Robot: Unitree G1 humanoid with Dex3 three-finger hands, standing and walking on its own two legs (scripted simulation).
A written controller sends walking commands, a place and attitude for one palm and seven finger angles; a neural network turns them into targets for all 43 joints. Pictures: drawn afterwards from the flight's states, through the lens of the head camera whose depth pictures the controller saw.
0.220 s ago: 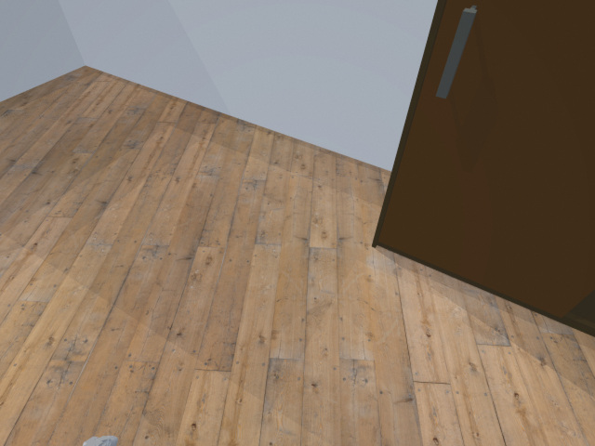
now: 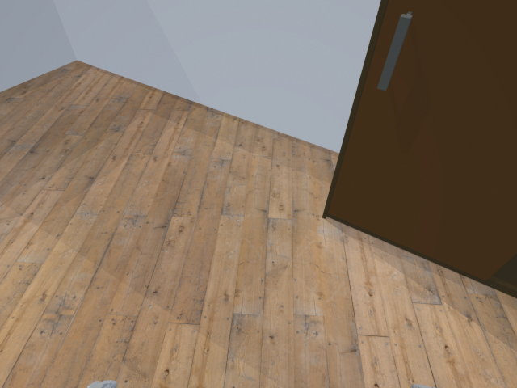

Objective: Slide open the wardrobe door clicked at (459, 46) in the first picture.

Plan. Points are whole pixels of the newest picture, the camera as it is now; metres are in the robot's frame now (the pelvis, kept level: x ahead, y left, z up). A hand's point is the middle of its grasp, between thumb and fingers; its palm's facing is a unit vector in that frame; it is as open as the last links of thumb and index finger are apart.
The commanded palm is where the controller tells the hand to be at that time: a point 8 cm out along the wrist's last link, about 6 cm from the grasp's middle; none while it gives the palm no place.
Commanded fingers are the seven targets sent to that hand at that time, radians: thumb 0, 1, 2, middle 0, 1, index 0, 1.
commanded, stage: stand and wait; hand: left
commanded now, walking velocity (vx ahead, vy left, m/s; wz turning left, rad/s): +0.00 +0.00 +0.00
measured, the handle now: (395, 52) +1.01 -0.34 +0.11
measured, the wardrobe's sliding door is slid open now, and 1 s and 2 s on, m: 0.00 0.00 0.00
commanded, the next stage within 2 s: look at it before walking up in 0.60 s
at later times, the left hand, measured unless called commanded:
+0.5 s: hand out of the picture +0.06 +0.24 -0.15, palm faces -0.03 -0.94 -0.34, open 7.4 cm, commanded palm none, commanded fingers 0.00 0.90 0.90 -0.20 -0.30 -0.20 -0.30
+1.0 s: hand out of the picture +0.07 +0.24 -0.15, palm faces -0.03 -0.94 -0.33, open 7.4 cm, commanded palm none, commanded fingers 0.00 0.90 0.90 -0.20 -0.30 -0.20 -0.30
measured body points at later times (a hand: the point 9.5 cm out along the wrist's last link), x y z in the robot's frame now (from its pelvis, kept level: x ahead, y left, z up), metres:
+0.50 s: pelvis -0.01 -0.01 +0.00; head -0.01 +0.00 +0.45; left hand +0.06 +0.29 -0.13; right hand +0.06 -0.30 -0.13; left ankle +0.00 +0.12 -0.74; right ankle +0.00 -0.13 -0.74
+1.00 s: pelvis -0.01 -0.01 +0.01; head +0.00 -0.01 +0.46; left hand +0.07 +0.29 -0.13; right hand +0.08 -0.30 -0.12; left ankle +0.00 +0.12 -0.74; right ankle +0.00 -0.13 -0.74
